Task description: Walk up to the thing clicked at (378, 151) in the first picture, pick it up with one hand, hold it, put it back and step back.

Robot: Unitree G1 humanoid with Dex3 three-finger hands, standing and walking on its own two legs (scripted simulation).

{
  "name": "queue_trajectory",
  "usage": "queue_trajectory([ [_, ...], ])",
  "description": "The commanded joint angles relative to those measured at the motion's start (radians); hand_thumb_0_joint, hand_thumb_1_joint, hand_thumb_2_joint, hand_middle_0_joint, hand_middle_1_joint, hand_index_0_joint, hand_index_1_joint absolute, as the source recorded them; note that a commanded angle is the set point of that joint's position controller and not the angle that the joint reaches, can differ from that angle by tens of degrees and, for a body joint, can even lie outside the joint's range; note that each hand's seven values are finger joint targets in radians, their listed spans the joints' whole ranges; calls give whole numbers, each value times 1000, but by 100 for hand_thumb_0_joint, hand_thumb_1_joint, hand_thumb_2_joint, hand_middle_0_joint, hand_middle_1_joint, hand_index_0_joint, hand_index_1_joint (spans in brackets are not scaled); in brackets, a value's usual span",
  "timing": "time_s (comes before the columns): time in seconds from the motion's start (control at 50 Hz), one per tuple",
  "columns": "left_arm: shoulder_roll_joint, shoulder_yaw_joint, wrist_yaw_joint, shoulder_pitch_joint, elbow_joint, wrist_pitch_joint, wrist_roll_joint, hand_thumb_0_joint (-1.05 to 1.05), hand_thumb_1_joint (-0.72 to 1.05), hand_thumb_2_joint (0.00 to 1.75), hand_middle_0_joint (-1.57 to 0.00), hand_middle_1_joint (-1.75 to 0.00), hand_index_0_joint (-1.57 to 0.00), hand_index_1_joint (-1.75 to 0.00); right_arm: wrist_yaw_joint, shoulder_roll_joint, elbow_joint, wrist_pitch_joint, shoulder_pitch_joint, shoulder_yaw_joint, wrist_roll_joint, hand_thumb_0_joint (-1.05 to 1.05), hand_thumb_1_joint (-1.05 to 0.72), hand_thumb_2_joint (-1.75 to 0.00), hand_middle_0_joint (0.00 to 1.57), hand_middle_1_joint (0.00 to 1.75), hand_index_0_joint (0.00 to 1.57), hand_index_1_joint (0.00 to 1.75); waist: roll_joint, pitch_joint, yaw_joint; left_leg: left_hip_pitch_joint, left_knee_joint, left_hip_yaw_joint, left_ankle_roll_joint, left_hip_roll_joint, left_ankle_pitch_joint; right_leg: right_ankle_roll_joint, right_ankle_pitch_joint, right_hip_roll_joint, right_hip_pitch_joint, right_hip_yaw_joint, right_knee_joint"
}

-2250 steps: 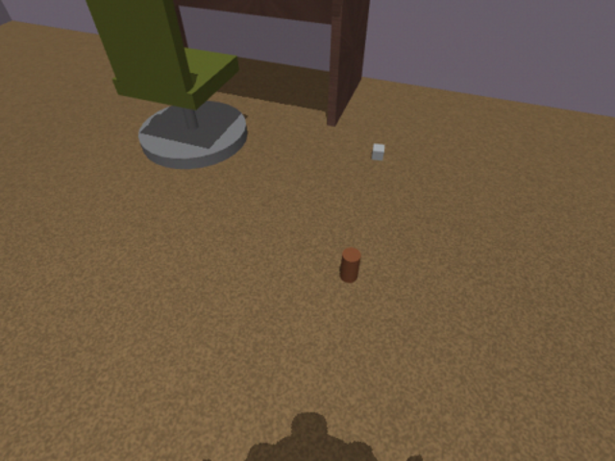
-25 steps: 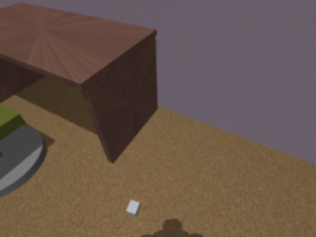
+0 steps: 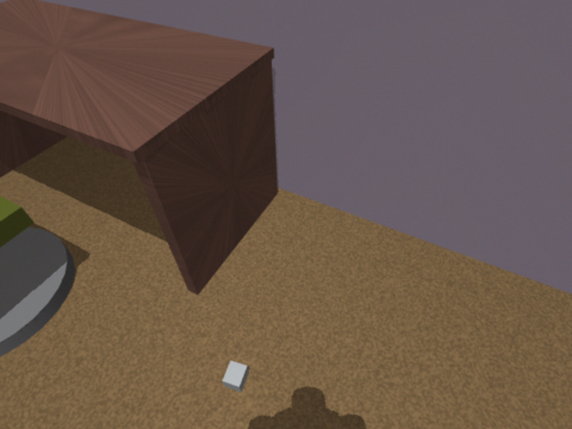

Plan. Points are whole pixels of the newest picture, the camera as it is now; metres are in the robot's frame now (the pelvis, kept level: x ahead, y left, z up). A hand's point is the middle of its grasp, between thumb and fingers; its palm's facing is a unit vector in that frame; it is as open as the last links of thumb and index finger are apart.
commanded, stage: stand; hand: left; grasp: from above
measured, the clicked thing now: (235, 376) +0.44 +0.20 -0.75
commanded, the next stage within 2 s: step back in 1.12 s
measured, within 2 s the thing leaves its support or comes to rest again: neither
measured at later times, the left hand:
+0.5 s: hand out of the picture +0.08 +0.24 -0.16, palm faces +0.00 -0.94 -0.34, open 7.4 cm
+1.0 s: hand out of the picture +0.09 +0.24 -0.15, palm faces -0.02 -0.94 -0.35, open 7.4 cm
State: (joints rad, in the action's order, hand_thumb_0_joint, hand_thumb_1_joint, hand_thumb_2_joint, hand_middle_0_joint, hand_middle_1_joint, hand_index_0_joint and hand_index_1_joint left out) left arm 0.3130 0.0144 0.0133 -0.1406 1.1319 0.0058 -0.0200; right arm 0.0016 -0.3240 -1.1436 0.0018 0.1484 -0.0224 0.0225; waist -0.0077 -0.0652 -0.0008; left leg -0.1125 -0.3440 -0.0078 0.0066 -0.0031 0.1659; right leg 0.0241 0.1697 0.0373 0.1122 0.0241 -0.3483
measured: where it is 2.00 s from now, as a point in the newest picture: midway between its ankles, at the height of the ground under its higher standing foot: outside the picture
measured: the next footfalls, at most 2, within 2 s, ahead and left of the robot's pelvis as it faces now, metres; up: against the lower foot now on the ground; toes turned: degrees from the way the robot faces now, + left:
right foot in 1.84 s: -0.07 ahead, -0.07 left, +0.00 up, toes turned -1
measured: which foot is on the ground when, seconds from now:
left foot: down 0.00-1.00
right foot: down 0.00-1.00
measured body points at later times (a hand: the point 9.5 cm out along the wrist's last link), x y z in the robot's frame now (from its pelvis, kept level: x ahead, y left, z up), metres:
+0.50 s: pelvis +0.01 -0.01 +0.00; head +0.01 -0.01 +0.45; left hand +0.08 +0.29 -0.13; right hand +0.08 -0.30 -0.14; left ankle +0.02 +0.12 -0.75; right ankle +0.02 -0.13 -0.75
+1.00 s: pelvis +0.02 -0.01 +0.00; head +0.02 -0.02 +0.45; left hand +0.09 +0.29 -0.13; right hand +0.08 -0.31 -0.14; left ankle +0.02 +0.12 -0.75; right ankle +0.02 -0.13 -0.75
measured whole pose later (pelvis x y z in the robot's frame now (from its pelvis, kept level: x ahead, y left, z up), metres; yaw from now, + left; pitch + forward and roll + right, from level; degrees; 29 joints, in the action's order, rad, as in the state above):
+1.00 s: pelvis +0.02 -0.01 +0.00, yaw +0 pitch -3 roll +0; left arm 0.33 0.01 0.00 -0.11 1.13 0.01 -0.01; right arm 0.00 -0.34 -1.15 0.00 0.12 -0.01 0.02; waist -0.01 -0.06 0.00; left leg -0.09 -0.31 -0.01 0.03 -0.02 0.17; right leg 0.01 0.18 0.02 0.10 0.03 -0.32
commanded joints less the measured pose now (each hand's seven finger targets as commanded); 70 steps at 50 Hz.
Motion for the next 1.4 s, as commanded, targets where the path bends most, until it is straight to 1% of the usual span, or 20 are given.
queue_trajectory([
  [0.0,195,39,10,30,-50,24,4,0,90,90,-20,-30,-20,-30,16,-197,51,26,-39,-34,-3,0,-90,-90,20,30,20,30,4,56,-3,-15,74,-92,-25,-110,-87,-30,-51,89,-12,-80,67],
  [0.18,201,40,10,39,-47,25,5,0,90,90,-20,-30,-20,-30,15,-199,51,28,-67,-33,-5,0,-90,-90,20,30,20,30,12,68,-5,26,71,-86,-21,-117,-146,-31,-106,90,-6,-77,67],
  [0.24,207,42,9,55,-47,23,6,0,90,90,-20,-30,-20,-30,15,-203,47,26,-61,-31,-3,0,-90,-90,20,30,20,30,2,45,0,-8,84,-82,-21,-114,-59,-30,-47,92,-6,-85,80],
  [0.36,210,41,10,51,-46,28,4,0,90,90,-20,-30,-20,-30,13,-200,51,26,-84,-32,-5,0,-90,-90,20,30,20,30,20,92,-3,36,65,-79,-22,-121,-162,-30,-145,95,-29,-77,70],
  [0.54,219,40,7,54,-48,28,4,0,90,90,-20,-30,-20,-30,11,-206,50,21,-83,-29,-6,0,-90,-90,20,30,20,30,14,59,-1,16,79,-76,-18,-118,-77,-31,-60,91,-1,-87,94],
  [0.66,221,40,5,58,-53,30,5,0,90,90,-20,-30,-20,-30,9,-207,50,23,-82,-29,-7,0,-90,-90,20,30,20,30,5,83,-1,21,77,-79,-18,-124,-110,-37,-94,94,-19,-86,81],
  [0.74,223,39,4,55,-52,28,5,0,90,90,-20,-30,-20,-30,9,-210,48,23,-75,-28,-8,0,-90,-90,20,30,20,30,7,53,-1,-5,86,-83,-16,-122,-75,-36,-47,90,-10,-85,90],
  [0.88,226,38,3,60,-58,29,8,0,90,90,-20,-30,-20,-30,11,-217,51,25,-76,-28,-8,0,-90,-90,20,30,20,30,9,101,1,30,71,-74,-18,-128,-144,-40,-141,97,-36,-87,69],
  [1.02,228,37,1,55,-54,26,7,0,90,90,-20,-30,-20,-30,9,-216,50,23,-73,-24,-8,0,-90,-90,20,30,20,30,13,53,0,9,86,-78,-16,-124,-69,-37,-55,89,2,-88,87],
  [1.08,228,37,1,59,-63,29,7,0,90,90,-20,-30,-20,-30,10,-225,55,25,-77,-27,-7,0,-90,-90,20,30,20,30,-1,91,0,33,70,-74,-18,-130,-120,-41,-120,96,-20,-94,77],
  [1.1,308,87,5,63,-75,19,26,0,90,90,-20,-30,-20,-30,4,-272,76,8,-104,-40,-16,0,-90,-90,20,30,20,30,24,-21,0,-68,-41,-85,-38,-106,-250,-50,-293,87,51,-108,0],
  [1.16,310,97,12,32,-113,12,30,0,90,90,-20,-30,-20,-30,4,-244,113,-4,-72,-43,-33,0,-90,-90,20,30,20,30,58,72,6,-48,-189,-28,-36,-58,-241,-115,-426,136,25,-137,-22],
  [1.2,325,106,13,60,-152,6,24,0,90,90,-20,-30,-20,-30,2,-230,130,-18,-50,-47,-30,0,-90,-90,20,30,20,30,112,104,12,-88,-298,2,-26,-1,-79,-182,-417,208,42,-204,-5],
  [1.24,337,111,16,117,-198,0,7,0,90,90,-20,-30,-20,-30,-1,-235,147,-33,-19,-59,-23,0,-90,-90,20,30,20,30,183,133,16,-126,-468,-14,-34,41,270,-259,-423,295,73,-266,-14],
  [1.26,336,113,15,124,-219,-3,-4,0,90,90,-20,-30,-20,-30,-4,-233,160,-39,-4,-62,-20,0,-90,-90,20,30,20,30,198,131,17,-144,-508,-33,-44,36,350,-277,-418,308,93,-266,-38],
  [1.28,330,113,15,139,-232,-7,-6,0,90,90,-20,-30,-20,-30,-7,-228,163,-41,24,-62,-22,0,-90,-90,20,30,20,30,202,130,30,-150,-489,-43,-48,22,361,-269,-399,298,102,-235,-59],
  [1.32,309,103,14,178,-262,-16,-5,0,90,90,-20,-30,-20,-30,-9,-229,173,-36,52,-66,-26,0,-90,-90,20,30,20,30,201,133,48,-133,-395,-34,-47,16,245,-219,-374,244,111,-182,-124],
  [1.34,300,98,13,169,-267,-23,-2,0,90,90,-20,-30,-20,-30,-8,-237,175,-30,47,-68,-21,0,-90,-90,20,30,20,30,169,131,40,-112,-296,-16,-41,16,123,-185,-339,203,121,-153,-178],
  [1.36,289,93,13,155,-276,-32,4,0,90,90,-20,-30,-20,-30,-4,-255,191,-23,41,-73,-14,0,-90,-90,20,30,20,30,84,123,43,-102,-151,-63,-48,-44,-139,-130,-250,134,132,-107,-257],
  [1.38,247,85,13,164,-292,-39,18,0,90,90,-20,-30,-20,-30,2,-313,200,-16,33,-89,2,0,-90,-90,20,30,20,30,-98,115,44,-88,-57,-242,-82,-173,-393,-74,-94,-7,197,-56,-421],
])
